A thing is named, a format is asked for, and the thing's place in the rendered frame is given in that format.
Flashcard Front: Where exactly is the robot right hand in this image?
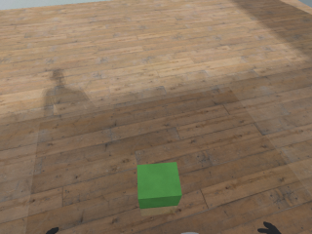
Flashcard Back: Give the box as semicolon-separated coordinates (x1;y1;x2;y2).
257;221;281;234

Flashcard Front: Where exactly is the carton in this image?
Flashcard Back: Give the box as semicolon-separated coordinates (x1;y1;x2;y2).
136;162;182;209

